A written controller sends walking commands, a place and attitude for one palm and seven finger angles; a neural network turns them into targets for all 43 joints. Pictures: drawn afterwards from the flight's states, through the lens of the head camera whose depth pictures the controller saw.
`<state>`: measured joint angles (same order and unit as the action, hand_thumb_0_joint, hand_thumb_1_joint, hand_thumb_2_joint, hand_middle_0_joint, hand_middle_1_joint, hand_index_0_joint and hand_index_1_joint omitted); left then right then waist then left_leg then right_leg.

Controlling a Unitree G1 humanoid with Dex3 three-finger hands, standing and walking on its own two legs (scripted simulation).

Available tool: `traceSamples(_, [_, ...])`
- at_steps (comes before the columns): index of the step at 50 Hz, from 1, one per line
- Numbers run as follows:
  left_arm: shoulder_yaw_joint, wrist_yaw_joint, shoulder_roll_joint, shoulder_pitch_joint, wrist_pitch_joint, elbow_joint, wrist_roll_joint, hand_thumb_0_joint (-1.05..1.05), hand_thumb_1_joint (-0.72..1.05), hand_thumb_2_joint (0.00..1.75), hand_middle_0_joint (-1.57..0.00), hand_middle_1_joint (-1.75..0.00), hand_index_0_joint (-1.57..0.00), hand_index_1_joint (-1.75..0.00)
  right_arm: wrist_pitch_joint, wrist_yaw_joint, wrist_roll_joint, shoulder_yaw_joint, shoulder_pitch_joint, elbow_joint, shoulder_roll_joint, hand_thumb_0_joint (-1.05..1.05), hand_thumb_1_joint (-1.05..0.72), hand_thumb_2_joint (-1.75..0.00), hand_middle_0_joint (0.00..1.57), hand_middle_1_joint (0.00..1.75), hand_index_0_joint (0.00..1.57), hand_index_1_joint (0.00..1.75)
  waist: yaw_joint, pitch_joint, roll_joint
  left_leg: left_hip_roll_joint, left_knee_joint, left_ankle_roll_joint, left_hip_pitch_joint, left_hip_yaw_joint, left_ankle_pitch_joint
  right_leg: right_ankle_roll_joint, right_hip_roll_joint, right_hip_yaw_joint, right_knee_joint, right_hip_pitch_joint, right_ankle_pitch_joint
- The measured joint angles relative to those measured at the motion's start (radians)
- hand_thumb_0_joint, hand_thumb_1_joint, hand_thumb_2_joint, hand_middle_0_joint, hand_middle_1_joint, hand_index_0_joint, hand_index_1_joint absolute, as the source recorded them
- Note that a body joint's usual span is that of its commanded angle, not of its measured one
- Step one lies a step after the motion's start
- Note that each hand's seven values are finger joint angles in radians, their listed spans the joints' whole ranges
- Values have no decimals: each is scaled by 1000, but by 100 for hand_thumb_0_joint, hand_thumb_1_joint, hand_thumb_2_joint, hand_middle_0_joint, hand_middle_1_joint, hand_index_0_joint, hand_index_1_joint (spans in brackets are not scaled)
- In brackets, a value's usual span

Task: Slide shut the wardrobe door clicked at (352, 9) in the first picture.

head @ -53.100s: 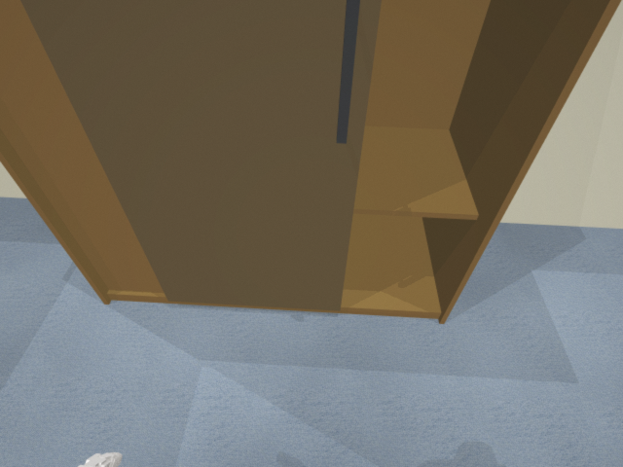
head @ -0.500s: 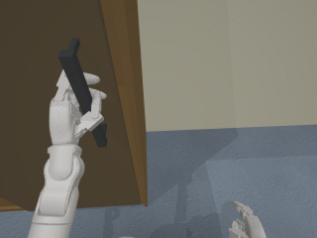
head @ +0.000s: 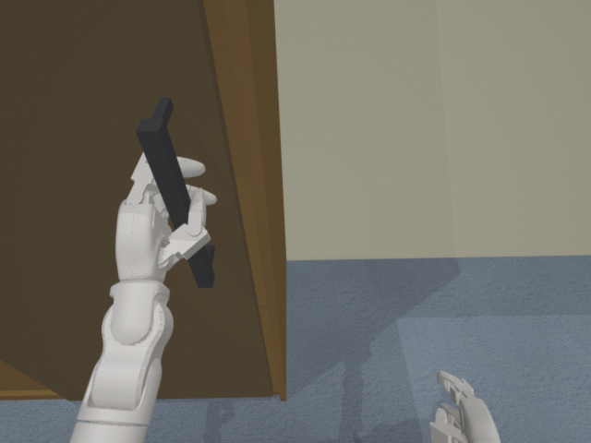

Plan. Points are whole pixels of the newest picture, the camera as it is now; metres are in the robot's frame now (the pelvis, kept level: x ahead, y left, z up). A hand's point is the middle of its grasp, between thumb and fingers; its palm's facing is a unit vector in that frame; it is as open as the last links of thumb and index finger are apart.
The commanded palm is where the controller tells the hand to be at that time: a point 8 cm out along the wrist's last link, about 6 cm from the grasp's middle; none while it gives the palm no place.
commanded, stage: stop walking and hold the door there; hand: left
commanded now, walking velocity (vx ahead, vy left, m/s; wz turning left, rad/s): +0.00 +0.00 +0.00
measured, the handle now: (188, 208) +0.34 +0.17 +0.17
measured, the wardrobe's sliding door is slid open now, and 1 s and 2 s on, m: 0.02 0.02 0.02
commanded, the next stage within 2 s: loosen the grip on the handle in 0.32 s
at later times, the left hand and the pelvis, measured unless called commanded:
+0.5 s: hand (190, 227) +0.30 +0.15 +0.18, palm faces +0.07 -0.99 -0.10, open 6.6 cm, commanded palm +0.27 +0.19 +0.17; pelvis -0.03 +0.01 +0.00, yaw +0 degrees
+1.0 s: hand (190, 230) +0.30 +0.15 +0.18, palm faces +0.13 -0.99 -0.05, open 14.2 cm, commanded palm +0.27 +0.20 +0.17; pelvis -0.02 -0.01 -0.01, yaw -1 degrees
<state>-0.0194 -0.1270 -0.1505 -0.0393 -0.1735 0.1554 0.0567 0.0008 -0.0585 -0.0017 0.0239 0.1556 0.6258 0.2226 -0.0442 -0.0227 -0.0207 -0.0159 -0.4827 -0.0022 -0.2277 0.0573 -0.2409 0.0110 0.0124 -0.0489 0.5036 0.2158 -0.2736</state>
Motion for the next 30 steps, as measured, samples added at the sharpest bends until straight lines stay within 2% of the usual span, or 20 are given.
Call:
traceSamples(11, [15, -11, 14, -24, -6, -64, 4, -2, 77, 80, -45, -140, -26, -140, 4, 2, 2, 21, 5, -15, -26, 1, -91, -89, 20, 30, 20, 30, 0, 31, -15, -2, 39, -7, -6, 9, 32, -6, -4, 8, -61, -1, 47])
traceSamples(21, [27, -12, 20, -44, -27, -107, 8, -2, 76, 80, -45, -140, -27, -140, -5, -2, 1, 21, 37, 21, -22, 1, -91, -89, 20, 30, 20, 30, -2, 37, -21, 4, 68, -15, 0, 15, 53, -14, 1, 13, -93, -7, 72])
traceSamples(23, [14, 46, -38, -106, -24, -125, -33, -5, 68, 79, -46, -140, -27, -140, 15, 7, 5, -1, 31, 25, -37, 1, -91, -89, 20, 30, 20, 30, -21, 3, 0, -4, 56, -15, -4, 21, 53, -10, -6, 19, -86, -1, 79])
traceSamples(24, [10, 76, -52, -138, -28, -145, -20, -6, 63, 78, -48, -140, -28, -140, 38, 11, -9, -8, 30, 36, -45, 1, -91, -89, 20, 30, 20, 30, -26, -4, 22, 2, 61, -12, -8, 18, 64, -5, -1, 15, -66, 12, 75])
traceSamples(26, [-17, 123, -39, -183, -5, -177, 55, -6, 57, 76, -52, -140, -31, -140, 76, 14, -28, -4, 30, 44, -43, 1, -91, -89, 20, 30, 20, 30, -24, -10, 44, 9, 49, -5, -12, 5, 71, 1, 8, 3, -32, 20, 62])
traceSamples(28, [-48, 109, -19, -196, 16, -219, 94, -5, 50, 72, -53, -140, -34, -140, 105, 12, -32, 2, 29, 44, -32, 1, -91, -89, 20, 30, 21, 30, -11, 4, 39, 9, 22, -3, -15, 2, 60, 2, 9, 0, -5, 22, 49])
traceSamples(30, [-64, 70, -14, -201, 13, -269, 87, -4, 41, 68, -52, -140, -37, -140, 131, 12, -32, 7, 29, 39, -23, 1, -91, -89, 20, 30, 21, 30, 6, 23, 30, 9, -5, -4, -22, 1, 45, 2, 10, 0, 23, 29, 35])
